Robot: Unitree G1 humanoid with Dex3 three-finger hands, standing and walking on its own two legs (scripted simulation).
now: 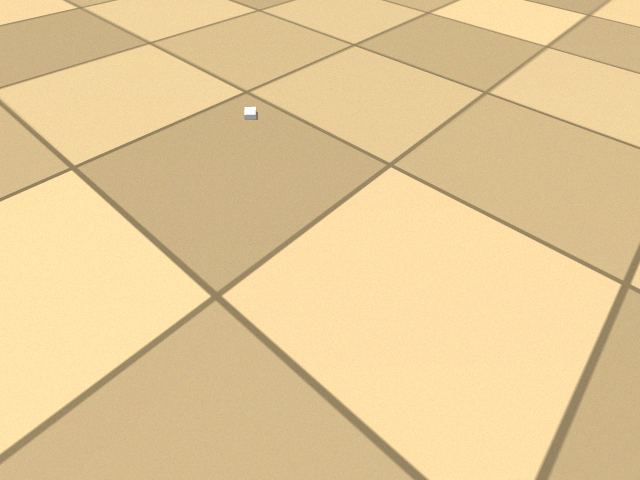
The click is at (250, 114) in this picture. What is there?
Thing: flat box
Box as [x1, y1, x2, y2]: [244, 107, 255, 119]
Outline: 245,107 245,119 255,119 255,107
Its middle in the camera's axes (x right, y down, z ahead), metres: -0.42 -0.81 +2.41
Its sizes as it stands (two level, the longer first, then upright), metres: 0.096 0.070 0.033
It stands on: the floor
